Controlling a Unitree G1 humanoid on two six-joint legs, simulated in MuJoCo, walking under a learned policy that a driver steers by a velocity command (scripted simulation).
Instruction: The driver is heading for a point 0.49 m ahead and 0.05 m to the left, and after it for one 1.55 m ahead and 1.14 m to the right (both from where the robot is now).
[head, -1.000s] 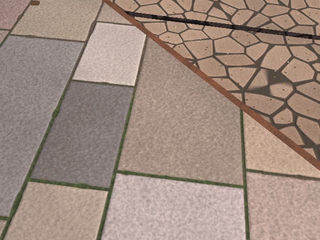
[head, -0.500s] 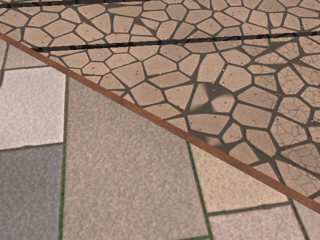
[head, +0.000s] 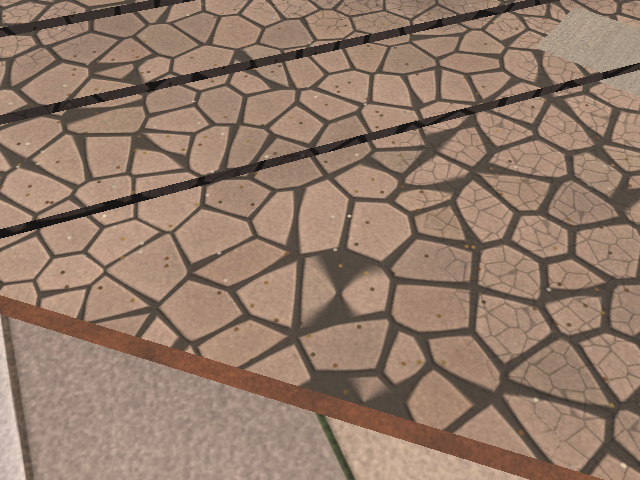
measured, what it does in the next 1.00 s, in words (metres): walks ahead: right foot, then left foot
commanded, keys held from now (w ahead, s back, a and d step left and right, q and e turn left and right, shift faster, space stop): w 0.30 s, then w+q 0.16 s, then e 0.54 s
